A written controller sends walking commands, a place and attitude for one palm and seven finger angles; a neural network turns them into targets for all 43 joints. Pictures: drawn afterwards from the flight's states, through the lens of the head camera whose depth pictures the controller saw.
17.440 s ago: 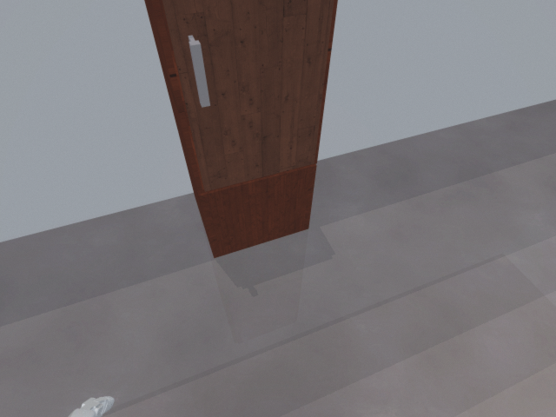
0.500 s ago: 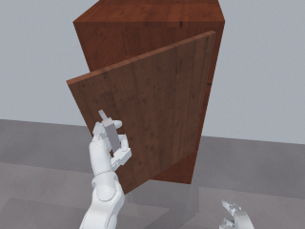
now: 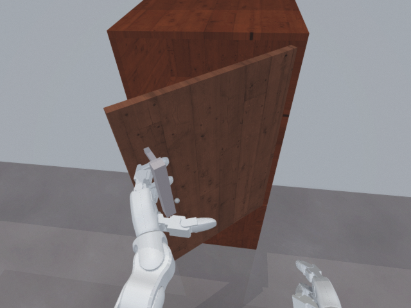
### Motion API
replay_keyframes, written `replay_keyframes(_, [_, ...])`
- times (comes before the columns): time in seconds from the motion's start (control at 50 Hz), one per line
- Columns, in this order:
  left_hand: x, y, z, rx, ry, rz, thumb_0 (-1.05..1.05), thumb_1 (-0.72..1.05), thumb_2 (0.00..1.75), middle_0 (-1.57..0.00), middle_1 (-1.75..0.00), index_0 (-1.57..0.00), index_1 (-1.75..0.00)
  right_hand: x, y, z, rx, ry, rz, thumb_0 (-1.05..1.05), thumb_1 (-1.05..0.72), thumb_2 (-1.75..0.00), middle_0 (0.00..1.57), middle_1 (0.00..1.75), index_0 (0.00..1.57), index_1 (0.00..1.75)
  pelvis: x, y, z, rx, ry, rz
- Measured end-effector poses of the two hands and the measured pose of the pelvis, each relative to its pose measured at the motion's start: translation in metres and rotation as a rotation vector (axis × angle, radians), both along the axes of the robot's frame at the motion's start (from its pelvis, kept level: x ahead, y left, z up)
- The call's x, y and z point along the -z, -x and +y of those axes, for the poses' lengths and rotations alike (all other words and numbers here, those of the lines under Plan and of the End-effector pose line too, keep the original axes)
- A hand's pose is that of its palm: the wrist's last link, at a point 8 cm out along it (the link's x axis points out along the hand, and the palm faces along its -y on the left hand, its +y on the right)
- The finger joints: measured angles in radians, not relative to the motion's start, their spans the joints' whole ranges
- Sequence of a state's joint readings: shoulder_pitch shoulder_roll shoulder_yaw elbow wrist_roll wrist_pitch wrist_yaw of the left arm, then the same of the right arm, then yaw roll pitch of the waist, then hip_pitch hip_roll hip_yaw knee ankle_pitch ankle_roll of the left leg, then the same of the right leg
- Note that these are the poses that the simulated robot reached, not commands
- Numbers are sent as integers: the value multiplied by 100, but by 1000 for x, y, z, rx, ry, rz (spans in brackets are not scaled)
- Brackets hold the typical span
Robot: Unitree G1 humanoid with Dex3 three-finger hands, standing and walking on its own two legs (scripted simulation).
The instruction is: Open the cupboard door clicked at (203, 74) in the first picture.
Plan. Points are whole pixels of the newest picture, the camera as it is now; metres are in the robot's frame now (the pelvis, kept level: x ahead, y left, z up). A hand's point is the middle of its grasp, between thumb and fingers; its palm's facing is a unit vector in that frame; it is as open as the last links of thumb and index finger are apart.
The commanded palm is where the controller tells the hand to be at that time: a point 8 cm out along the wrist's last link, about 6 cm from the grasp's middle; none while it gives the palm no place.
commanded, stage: open thumb and fingers to let go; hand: left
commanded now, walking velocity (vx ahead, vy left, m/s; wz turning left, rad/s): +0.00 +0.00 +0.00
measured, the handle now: (159, 183) +0.33 +0.12 +0.10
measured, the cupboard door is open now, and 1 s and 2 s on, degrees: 41 43 42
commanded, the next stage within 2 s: slide the hand sideways off the handle in 0.16 s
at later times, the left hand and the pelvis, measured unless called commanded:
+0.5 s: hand (169, 217) +0.26 +0.08 +0.09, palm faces -0.16 -0.99 -0.05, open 16.2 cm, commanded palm +0.24 +0.12 +0.09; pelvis -0.02 +0.03 -0.01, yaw +1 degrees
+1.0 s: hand (155, 231) +0.23 +0.10 +0.09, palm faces -0.09 -1.00 -0.01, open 16.1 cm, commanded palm +0.20 +0.17 +0.09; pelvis +0.00 +0.01 +0.00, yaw -2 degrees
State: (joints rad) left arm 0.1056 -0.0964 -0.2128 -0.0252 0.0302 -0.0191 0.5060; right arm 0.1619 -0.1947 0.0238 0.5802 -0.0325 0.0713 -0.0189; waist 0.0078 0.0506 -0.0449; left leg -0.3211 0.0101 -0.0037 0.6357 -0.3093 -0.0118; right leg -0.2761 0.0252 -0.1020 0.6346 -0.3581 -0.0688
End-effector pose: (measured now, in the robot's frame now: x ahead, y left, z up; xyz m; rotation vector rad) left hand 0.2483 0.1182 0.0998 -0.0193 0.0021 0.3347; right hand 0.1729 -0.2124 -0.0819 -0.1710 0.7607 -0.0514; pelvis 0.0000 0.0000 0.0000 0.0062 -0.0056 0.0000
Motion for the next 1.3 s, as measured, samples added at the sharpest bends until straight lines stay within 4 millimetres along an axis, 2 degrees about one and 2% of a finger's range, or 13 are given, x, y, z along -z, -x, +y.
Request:
replay_keyframes(0.12, [1, -2, 0, 31, -26, 2, 0, -48, 30, -25, -78, -24, -78, 0, -2, 15, -9, -14, 1, 1, -90, -90, 20, 30, 20, 30, 2, 1, 10, 2, 6, 0])
replay_keyframes(0.3, [1, -1, 6, 54, -40, 0, -1, -49, 30, -36, -62, -34, -64, 6, 4, 33, -36, -26, 37, 1, -90, -90, 20, 30, 20, 30, 4, 7, 21, -4, 13, -2])
replay_keyframes(0.42, [3, 4, 21, 360, -126, -36, -1, -49, 30, -27, -46, -19, -49, 9, 18, 36, -34, -15, 37, 1, -90, -90, 20, 30, 20, 30, 6, 14, 25, -12, 11, -3])
replay_keyframes(0.48, [3, 5, 23, 474, -98, -32, -1, -50, 30, -23, -40, -14, -42, 10, 25, 36, -20, -14, 19, 1, -90, -90, 20, 30, 20, 30, 6, 18, 29, -14, 15, -10])
replay_keyframes(0.66, [3, 13, 16, 482, -6, -24, -1, -50, 30, -16, -35, -17, -34, -2, 32, 37, 6, -34, -59, 1, -90, -90, 20, 30, 20, 30, 5, 20, 33, 18, 6, -12])
replay_keyframes(0.74, [4, 18, 16, 478, -17, -25, -1, -50, 30, -16, -34, -17, -32, -8, 30, 35, 6, -34, -79, 1, -90, -90, 20, 30, 20, 30, 4, 18, 30, 30, 4, -16])
replay_keyframes(0.96, [5, 32, 37, 442, -31, 7, -1, -50, 30, -20, -33, -20, -32, -13, 15, 17, 14, -21, -96, 1, -90, -90, 20, 30, 20, 30, 2, 7, 17, 36, 5, -6])
replay_keyframes(1.14, [7, 51, 57, 397, -61, 24, -1, -50, 30, -20, -32, -19, -32, -10, 3, -1, 12, -10, -116, 1, -90, -90, 20, 30, 20, 30, 4, -4, 5, 23, 3, 19])
replay_keyframes(1.3, [7, 57, 69, 406, -74, 20, -1, -50, 30, -20, -32, -19, -32, -4, -2, -14, 21, 8, -128, 1, -90, -90, 20, 30, 20, 30, 8, -10, -2, 11, 5, 44])
